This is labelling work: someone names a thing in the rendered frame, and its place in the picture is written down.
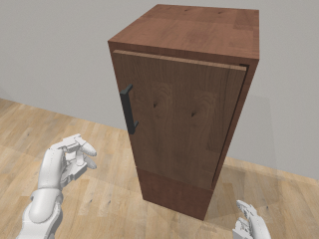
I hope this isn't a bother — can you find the cupboard door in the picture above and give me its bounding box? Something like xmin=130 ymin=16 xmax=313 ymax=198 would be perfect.
xmin=113 ymin=50 xmax=247 ymax=190

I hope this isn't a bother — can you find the robot left forearm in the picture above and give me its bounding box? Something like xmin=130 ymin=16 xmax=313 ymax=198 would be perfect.
xmin=15 ymin=187 xmax=64 ymax=239

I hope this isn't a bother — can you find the handle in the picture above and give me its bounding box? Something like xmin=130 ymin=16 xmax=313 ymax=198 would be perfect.
xmin=120 ymin=84 xmax=139 ymax=134

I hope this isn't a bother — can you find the robot left hand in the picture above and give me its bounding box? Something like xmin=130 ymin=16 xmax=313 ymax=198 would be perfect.
xmin=37 ymin=133 xmax=97 ymax=192

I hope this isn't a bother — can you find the robot right hand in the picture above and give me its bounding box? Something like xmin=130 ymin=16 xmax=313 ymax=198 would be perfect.
xmin=232 ymin=200 xmax=271 ymax=239

